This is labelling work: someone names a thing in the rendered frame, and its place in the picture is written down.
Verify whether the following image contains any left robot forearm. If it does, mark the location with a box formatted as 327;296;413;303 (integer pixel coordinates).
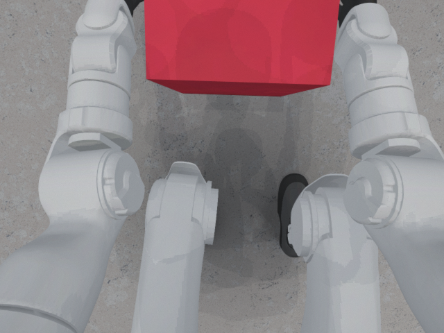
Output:
38;0;137;204

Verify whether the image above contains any carton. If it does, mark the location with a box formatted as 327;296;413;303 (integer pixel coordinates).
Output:
144;0;340;96

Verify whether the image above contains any robot left hand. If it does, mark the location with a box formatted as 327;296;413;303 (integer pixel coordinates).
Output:
124;0;144;18

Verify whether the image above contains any robot left thigh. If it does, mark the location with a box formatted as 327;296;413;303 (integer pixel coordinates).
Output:
131;173;219;333

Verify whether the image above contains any right robot upper arm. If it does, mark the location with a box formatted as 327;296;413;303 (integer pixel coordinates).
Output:
343;155;444;333

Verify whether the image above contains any left robot upper arm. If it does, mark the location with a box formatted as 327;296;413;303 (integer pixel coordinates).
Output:
0;148;145;333

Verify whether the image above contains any robot right foot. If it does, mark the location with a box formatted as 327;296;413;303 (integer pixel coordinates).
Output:
277;173;308;257

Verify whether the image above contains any robot right hand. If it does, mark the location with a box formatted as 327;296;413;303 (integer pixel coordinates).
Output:
338;0;377;28

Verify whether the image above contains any right robot forearm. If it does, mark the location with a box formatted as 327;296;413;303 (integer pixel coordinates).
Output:
334;3;444;162

